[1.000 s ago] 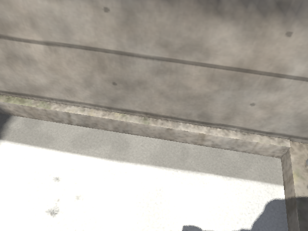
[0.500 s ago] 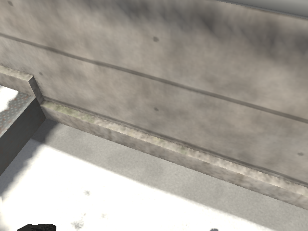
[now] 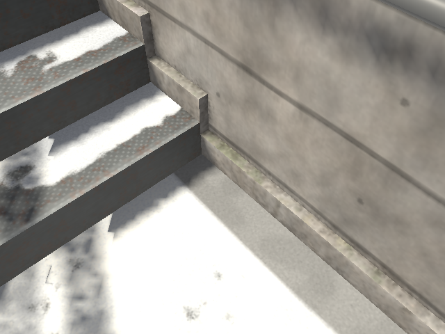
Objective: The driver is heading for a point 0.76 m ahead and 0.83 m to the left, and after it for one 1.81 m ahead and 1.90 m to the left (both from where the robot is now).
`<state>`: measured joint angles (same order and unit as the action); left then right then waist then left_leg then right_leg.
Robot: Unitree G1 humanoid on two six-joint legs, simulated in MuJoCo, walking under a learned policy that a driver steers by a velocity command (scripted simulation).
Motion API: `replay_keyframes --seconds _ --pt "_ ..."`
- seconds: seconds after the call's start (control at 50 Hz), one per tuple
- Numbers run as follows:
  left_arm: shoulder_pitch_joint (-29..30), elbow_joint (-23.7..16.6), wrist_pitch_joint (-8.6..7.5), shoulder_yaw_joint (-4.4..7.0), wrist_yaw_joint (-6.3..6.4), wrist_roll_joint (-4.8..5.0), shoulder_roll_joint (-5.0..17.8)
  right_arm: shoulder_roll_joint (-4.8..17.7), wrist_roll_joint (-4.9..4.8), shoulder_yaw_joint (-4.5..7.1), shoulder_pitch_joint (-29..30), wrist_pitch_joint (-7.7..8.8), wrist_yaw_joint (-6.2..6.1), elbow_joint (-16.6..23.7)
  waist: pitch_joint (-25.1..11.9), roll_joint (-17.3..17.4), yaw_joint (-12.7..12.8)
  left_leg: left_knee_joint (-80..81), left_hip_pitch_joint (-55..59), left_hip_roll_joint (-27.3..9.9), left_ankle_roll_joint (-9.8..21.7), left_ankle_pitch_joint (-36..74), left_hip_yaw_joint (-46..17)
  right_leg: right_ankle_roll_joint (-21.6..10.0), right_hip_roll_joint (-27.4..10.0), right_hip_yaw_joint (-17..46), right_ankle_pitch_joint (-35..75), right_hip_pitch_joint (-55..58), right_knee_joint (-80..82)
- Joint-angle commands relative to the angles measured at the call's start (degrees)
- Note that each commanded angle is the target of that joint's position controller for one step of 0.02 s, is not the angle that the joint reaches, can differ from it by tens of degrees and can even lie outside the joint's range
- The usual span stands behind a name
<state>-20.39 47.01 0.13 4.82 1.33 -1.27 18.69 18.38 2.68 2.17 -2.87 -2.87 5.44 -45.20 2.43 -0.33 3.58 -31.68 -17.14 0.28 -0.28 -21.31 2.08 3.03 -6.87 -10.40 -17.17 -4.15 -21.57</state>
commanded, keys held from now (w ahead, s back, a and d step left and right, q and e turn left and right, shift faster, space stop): w+q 1.00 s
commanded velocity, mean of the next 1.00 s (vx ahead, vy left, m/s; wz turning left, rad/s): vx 0.47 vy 0.00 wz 0.60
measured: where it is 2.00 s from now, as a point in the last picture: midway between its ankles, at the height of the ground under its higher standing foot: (77, 204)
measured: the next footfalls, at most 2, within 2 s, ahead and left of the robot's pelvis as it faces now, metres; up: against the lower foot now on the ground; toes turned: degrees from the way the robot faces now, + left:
left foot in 0.02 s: +0.06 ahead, +0.11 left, +0.00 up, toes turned +2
right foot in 0.44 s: +0.42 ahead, -0.04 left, +0.00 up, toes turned +16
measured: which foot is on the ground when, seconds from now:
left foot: up 0.00-0.00, down 0.02-0.46, up 0.48-0.88, down 0.90-1.00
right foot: down 0.00-0.02, up 0.04-0.42, down 0.44-0.90, up 0.92-1.00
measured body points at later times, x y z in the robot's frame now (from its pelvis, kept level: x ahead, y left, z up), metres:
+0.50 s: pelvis +0.25 +0.04 -0.02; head +0.30 +0.04 +0.43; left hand +0.37 +0.34 -0.10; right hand +0.35 -0.24 -0.15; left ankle +0.06 +0.10 -0.69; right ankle +0.38 -0.05 -0.74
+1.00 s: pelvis +0.48 +0.21 -0.02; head +0.53 +0.26 +0.43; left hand +0.36 +0.45 -0.16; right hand +0.78 +0.12 -0.12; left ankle +0.52 +0.31 -0.74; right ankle +0.44 -0.01 -0.64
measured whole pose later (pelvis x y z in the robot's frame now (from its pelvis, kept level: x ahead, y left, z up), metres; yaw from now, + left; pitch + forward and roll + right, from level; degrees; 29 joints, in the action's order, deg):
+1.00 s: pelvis +0.48 +0.21 -0.02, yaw +36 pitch +2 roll -1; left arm -16.1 48.8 -3.1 2.3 0.5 -0.5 14.4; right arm 15.5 2.3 2.4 -4.7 2.6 2.4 -43.2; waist 6.1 -0.8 3.0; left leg -34.0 -26.3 4.9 5.9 -9.5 0.7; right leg -0.1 -7.4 -3.9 -24.2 -16.1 -66.5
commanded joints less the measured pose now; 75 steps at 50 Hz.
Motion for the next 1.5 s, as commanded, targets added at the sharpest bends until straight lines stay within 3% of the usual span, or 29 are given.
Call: replay_keyframes --seconds 0.02,0.04,0.06,0.1,0.16,0.32,0.4,0.42,0.44,0.46,0.48,0.52,0.54,0.56,0.68,0.76,0.82,0.9,0.92,0.94,0.96,1.0,1.06,1.14,1.32,1.38,1.44,1.48,1.5 --pt "3.39 -4.48 -0.75 0.68 -0.75 0.19 4.93 5.87 1.08 2.05 -15.96 2.23 -2.05 -2.53 -7.34 -0.05 -9.64 12.42 26.19 0.67 4.47 -1.35 -2.32 -7.17 -4.00 -2.74 6.82 -17.85 -18.65" --pt "8.38 -10.47 -1.32 -1.46 -1.90 -1.00 -1.13 15.00 0.85 4.08 -24.57 3.11 -3.04 -2.39 -9.71 17.86 -13.50 18.99 36.74 -17.54 12.58 -22.30 -31.18 -4.04 3.32 -3.24 -16.18 -38.92 -37.59" --pt "13.43 -11.58 -1.50 -0.76 -2.00 -2.47 2.66 16.93 -0.56 4.61 -23.41 3.59 -3.87 -1.55 -3.85 12.45 -13.98 25.15 31.43 -21.57 16.43 -27.60 -43.33 -4.31 5.15 7.10 -17.03 -47.90 -42.89" --pt "10.18 -8.71 -3.00 0.29 -3.00 0.59 6.81 9.93 -1.60 2.94 -16.60 4.55 -4.45 0.06 4.09 6.72 -7.49 23.77 21.69 -16.44 14.64 -6.04 -29.84 -5.64 0.27 10.64 -5.47 -40.41 -37.78" --pt "6.24 -4.33 -2.67 0.37 -3.54 -1.95 6.21 8.89 -1.22 2.31 -9.50 5.63 -5.36 2.34 -0.09 7.96 -1.54 21.10 15.70 -8.30 12.62 21.13 -18.17 -3.22 2.83 7.93 1.86 -28.64 -33.25" --pt "21.82 -9.96 -2.32 -1.39 -2.80 -1.31 0.78 9.15 -2.05 3.27 -16.78 5.84 -5.34 -2.14 3.13 6.97 -6.39 18.91 12.37 -9.44 14.43 15.62 -23.77 -1.78 4.13 9.80 11.06 -29.78 -13.29" --pt "17.40 -9.37 -3.18 -1.26 -1.42 0.61 2.16 9.00 -1.86 3.47 -17.45 6.00 -5.85 -3.04 3.55 5.62 -2.82 11.98 7.73 -6.93 10.92 24.23 -23.12 -2.31 6.82 9.68 4.79 -15.37 -7.22" --pt "10.64 -7.12 -3.62 -0.56 -0.87 0.54 3.86 10.00 -1.74 3.61 -17.12 6.68 -5.40 -3.22 -1.04 3.32 -0.01 4.83 3.92 -3.63 9.37 31.82 -21.10 -2.67 9.04 7.30 5.99 -2.80 -5.32" --pt "1.59 -5.38 -4.40 0.75 0.49 -1.60 6.91 8.98 -1.99 3.11 -16.53 7.93 -4.96 -2.94 -7.15 0.29 3.90 -9.29 -1.97 0.86 7.50 35.38 -17.13 -4.55 4.56 10.68 3.81 10.18 -5.90" --pt "-8.29 -5.98 -4.62 2.36 1.21 -3.61 13.59 4.67 -4.37 1.91 -16.79 8.46 -4.74 -0.16 -17.83 -11.02 8.45 -29.88 -13.85 7.71 4.22 21.37 -12.00 -9.61 -11.45 33.82 -18.99 23.95 1.63" --pt "-4.57 -5.23 -4.75 2.57 1.19 -4.00 13.96 3.33 -3.43 1.22 -18.41 8.31 -4.60 -0.06 -19.06 -17.55 2.84 -38.44 -19.70 8.44 4.57 -6.54 -10.41 -13.81 -19.56 54.17 -20.22 21.10 10.20" --pt "1.01 -5.56 -5.41 1.41 -0.58 -2.06 5.36 7.30 -1.40 1.95 -13.65 7.27 -3.61 -1.99 -8.80 -6.16 1.49 -38.06 -19.21 1.12 6.66 -2.32 -11.36 -14.75 -16.04 39.46 -10.20 9.26 7.06" --pt "3.13 -5.07 -5.88 0.78 -0.90 -1.51 2.64 6.39 -1.31 2.00 -11.74 6.74 -2.98 -1.80 -5.41 -4.68 0.15 -34.64 -18.70 -0.95 6.84 -1.52 -10.29 -13.56 -13.45 31.51 -2.78 5.09 7.25" --pt "2.87 -4.20 -6.77 0.39 -0.67 -0.71 1.95 6.28 0.81 2.37 -10.07 5.58 -2.21 -0.91 -3.07 -4.34 -0.97 -32.45 -16.23 -0.95 6.31 1.01 -10.17 -12.35 -11.35 25.96 4.21 0.80 10.11" --pt "0.74 0.47 -7.91 -0.20 0.84 0.41 1.41 0.55 -0.56 0.63 -1.91 3.37 -0.23 3.22 1.00 -6.99 -2.96 -24.33 -22.07 -4.14 4.13 14.23 -6.08 -10.64 -10.55 10.16 24.23 0.26 13.69" --pt "2.38 1.89 -8.46 0.27 -1.11 0.38 3.15 -0.83 -0.24 -0.59 3.58 3.46 1.40 6.69 -0.02 -8.14 -3.65 -11.82 -13.48 -4.50 5.56 18.98 -1.17 -7.84 -7.44 -0.33 26.75 -3.24 13.66" --pt "-0.11 3.08 -8.28 0.55 -0.41 0.82 5.37 0.09 1.29 -0.12 5.40 3.65 1.79 7.91 3.55 -6.83 -3.66 -8.11 -12.50 -2.33 6.49 15.71 0.92 -7.24 -10.30 -1.27 30.82 -0.67 13.21" --pt "-3.38 3.48 -3.45 0.02 -0.23 0.66 6.99 3.23 1.01 1.63 -10.44 5.59 -0.27 2.52 -9.83 -3.58 -8.83 5.43 8.24 7.43 10.29 10.03 4.80 -6.91 -7.72 -5.47 49.07 3.81 -21.37" --pt "-4.14 1.85 -3.09 -0.54 -0.07 -0.14 4.86 5.98 1.38 2.99 -15.93 5.84 -1.27 0.32 -13.65 2.28 -9.12 5.44 22.99 -0.21 11.34 5.54 -6.36 -6.02 -6.28 -3.76 19.19 -11.57 -35.24" --pt "-3.86 -3.54 -3.41 -1.80 -1.07 0.02 -0.17 12.37 0.60 4.12 -16.61 5.42 -2.98 2.18 -17.59 18.43 -6.58 8.00 36.10 -18.30 19.34 2.25 -38.65 -3.00 2.78 -1.91 -16.32 -35.45 -55.99" --pt "2.04 -4.26 -4.07 -0.57 -0.72 0.15 4.03 13.69 -0.37 4.90 -19.21 5.12 -4.51 2.65 -18.94 9.16 -9.45 14.17 34.03 -19.91 19.52 14.09 -45.30 -4.16 3.63 9.32 -12.41 -38.35 -60.03" --pt "4.39 -3.96 -4.81 -1.61 -0.63 1.66 1.70 9.02 -1.38 4.22 -16.64 6.18 -5.08 1.22 -8.09 2.15 -5.89 11.53 21.64 -14.71 15.68 36.31 -27.21 -5.08 -1.02 11.94 -2.27 -34.36 -51.55" --pt "4.09 -3.90 -1.87 -1.81 -0.19 -1.06 1.55 5.42 -2.34 2.89 -12.53 6.83 -5.18 1.36 -7.43 3.41 -1.66 14.02 13.18 -9.02 12.74 41.79 -20.49 -3.62 -0.86 11.95 -0.57 -27.00 -44.05" --pt "8.51 -5.44 -0.69 -2.55 -0.73 -2.28 -0.39 6.83 -2.73 3.19 -13.51 6.98 -5.25 0.60 -6.89 2.99 -1.22 15.55 7.66 -5.13 12.94 43.43 -17.92 -0.89 2.97 9.83 3.81 -24.69 -33.99" --pt "20.93 -8.64 -1.80 -3.31 -0.15 -1.00 0.49 3.84 -1.06 2.30 -22.63 6.20 -7.23 -1.81 -4.85 8.77 -8.05 10.42 23.65 -9.39 13.76 48.94 -28.29 -1.37 5.03 10.19 2.45 -38.38 -34.83" --pt "20.90 -10.13 -3.44 -4.19 0.03 -1.29 -0.87 6.27 -0.03 3.36 -19.82 5.54 -7.52 -0.03 -4.82 3.13 -5.38 4.43 24.99 -9.44 15.59 66.82 -28.79 -3.77 5.27 10.52 -6.22 -40.25 -39.82" --pt "10.93 -8.94 -3.45 -3.30 0.90 0.03 1.54 5.43 -0.79 3.79 -11.95 5.32 -6.68 1.70 -6.08 4.09 1.15 -4.28 12.44 -1.92 9.14 81.25 -25.42 -5.20 8.54 9.62 0.43 -15.03 -18.65" --pt "-5.99 -3.01 -4.42 -1.59 2.39 0.94 2.46 1.56 -1.92 2.87 -6.28 6.62 -5.76 3.30 -7.50 1.96 9.47 -24.65 -1.36 5.32 6.08 50.93 -22.75 -5.58 4.54 12.33 27.87 8.81 5.37" --pt "-5.72 -2.27 -4.67 -1.12 2.59 0.67 6.42 -5.43 -2.37 1.22 -6.64 7.15 -6.02 5.22 -5.22 -11.58 4.21 -47.12 -18.63 13.40 3.54 -4.73 -12.72 -9.16 -11.13 25.66 54.55 15.80 2.59"
Keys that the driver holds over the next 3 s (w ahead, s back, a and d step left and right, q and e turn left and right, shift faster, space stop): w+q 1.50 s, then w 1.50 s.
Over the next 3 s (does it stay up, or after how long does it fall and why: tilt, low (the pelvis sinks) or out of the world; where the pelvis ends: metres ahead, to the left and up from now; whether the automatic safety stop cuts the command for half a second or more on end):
stays up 1.05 1.08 0.36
